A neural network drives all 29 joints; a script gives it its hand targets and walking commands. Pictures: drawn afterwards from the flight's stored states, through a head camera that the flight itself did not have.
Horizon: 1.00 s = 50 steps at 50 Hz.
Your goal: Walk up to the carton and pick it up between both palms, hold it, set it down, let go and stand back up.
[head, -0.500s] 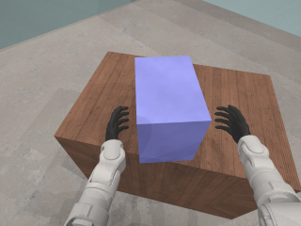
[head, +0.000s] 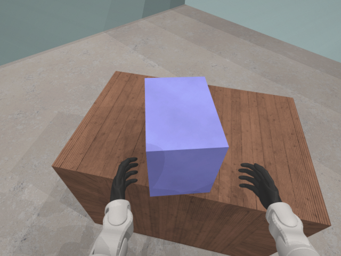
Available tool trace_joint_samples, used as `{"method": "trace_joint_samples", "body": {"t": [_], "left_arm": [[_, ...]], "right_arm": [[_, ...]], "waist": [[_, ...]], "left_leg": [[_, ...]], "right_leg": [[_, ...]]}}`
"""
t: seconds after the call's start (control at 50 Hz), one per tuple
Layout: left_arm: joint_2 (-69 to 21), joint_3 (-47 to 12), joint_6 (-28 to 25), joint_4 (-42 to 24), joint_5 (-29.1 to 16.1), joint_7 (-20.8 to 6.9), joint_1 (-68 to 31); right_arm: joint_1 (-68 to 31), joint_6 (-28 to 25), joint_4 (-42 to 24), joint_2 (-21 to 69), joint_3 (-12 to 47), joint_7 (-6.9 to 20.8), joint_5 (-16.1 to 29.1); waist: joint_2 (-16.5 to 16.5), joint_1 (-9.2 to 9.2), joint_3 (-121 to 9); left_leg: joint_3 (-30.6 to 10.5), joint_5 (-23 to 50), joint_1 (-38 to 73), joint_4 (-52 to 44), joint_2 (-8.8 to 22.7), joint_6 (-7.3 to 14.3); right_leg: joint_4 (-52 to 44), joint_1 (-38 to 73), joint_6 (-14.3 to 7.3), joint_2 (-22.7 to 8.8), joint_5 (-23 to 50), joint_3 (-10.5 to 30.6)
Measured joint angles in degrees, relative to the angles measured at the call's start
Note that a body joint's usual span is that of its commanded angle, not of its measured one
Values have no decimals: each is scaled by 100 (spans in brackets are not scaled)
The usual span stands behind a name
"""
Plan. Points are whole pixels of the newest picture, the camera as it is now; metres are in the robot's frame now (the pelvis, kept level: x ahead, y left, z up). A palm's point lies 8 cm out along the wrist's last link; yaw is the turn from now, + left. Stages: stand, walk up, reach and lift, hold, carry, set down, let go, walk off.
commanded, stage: set down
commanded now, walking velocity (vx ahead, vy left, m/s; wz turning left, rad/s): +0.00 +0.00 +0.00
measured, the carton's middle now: (177, 135) +0.47 -0.02 -0.03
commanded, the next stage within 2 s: none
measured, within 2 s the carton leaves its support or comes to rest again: neither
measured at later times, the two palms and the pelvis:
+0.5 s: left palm (110, 207) +0.24 +0.14 +0.01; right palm (281, 216) +0.22 -0.24 +0.01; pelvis +0.01 +0.01 +0.00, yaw -2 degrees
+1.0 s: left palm (100, 221) +0.22 +0.16 -0.02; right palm (273, 236) +0.19 -0.22 -0.03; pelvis +0.03 +0.02 +0.01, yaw -4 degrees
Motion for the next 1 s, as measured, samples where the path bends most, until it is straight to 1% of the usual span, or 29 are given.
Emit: {"method": "trace_joint_samples", "body": {"t": [0.06,0.12,0.22,0.32,0.36,0.4,0.5,0.58,0.66,0.7,0.76,0.82,0.88,1.0], "left_arm": [[-46,46,-128,-100,41,-54,315],[-27,51,-231,-278,7,-51,606],[92,-41,-281,-391,-62,-4,836],[144,-98,-179,-404,-66,31,931],[122,-109,-128,-481,-45,65,1002],[106,-145,-69,-465,-3,107,1013],[67,-226,113,-422,90,182,1019],[93,-294,228,-464,208,189,1038],[86,-319,164,-640,200,197,1211],[73,-303,63,-706,209,167,1322],[85,-296,-81,-653,142,102,1484],[119,-326,-181,-632,75,20,1684],[146,-315,-265,-560,69,-89,1849],[243,-204,-330,-491,32,-131,1927]], "right_arm": [[354,-171,-268,35,74,-75,3],[663,-277,-504,67,85,-113,39],[1029,-248,-699,10,35,-138,56],[1278,-73,-833,-98,55,-60,104],[1392,-38,-928,-147,97,12,156],[1417,30,-886,-181,106,72,171],[1463,222,-926,-175,48,156,202],[1417,277,-871,-128,-51,154,201],[1537,210,-863,-159,-87,201,216],[1649,129,-929,-198,-79,192,193],[1801,34,-999,-226,-74,196,129],[1962,-44,-1101,-220,-61,195,53],[2160,-82,-1247,-164,-37,118,-41],[2382,-22,-1375,6,-21,48,-186]], "waist": [[40,-8,83],[68,-40,113],[66,6,120],[-29,95,56],[-83,134,33],[-142,177,17],[-252,220,34],[-238,211,147],[-119,234,165],[-44,241,181],[58,182,161],[107,150,138],[115,126,116],[38,219,142]], "left_leg": [[-2,-8,183,-62,-7,20],[-9,-23,338,-101,-9,17],[31,-45,657,-185,4,28],[114,-67,961,-277,24,51],[135,-78,1051,-298,30,51],[158,-86,1119,-312,27,57],[159,-113,1165,-279,2,85],[182,-107,1175,-286,-20,107],[256,-75,1090,-357,-21,147],[295,-64,1056,-392,-21,166],[317,-50,1001,-438,-30,190],[368,-44,1008,-506,-25,201],[389,-41,1069,-581,-17,201],[396,-105,1249,-610,13,187]], "right_leg": [[-51,177,13,5,-11,22],[-97,337,24,11,-23,31],[-189,645,42,36,-25,87],[-264,911,60,70,-24,182],[-284,992,66,79,-28,207],[-282,1046,73,79,-35,233],[-258,1100,98,58,-59,241],[-271,1105,127,39,-43,269],[-363,1003,163,44,29,342],[-405,960,181,47,58,381],[-463,904,205,40,84,404],[-506,882,216,49,95,452],[-562,928,217,60,94,473],[-592,1106,204,91,33,480]]}}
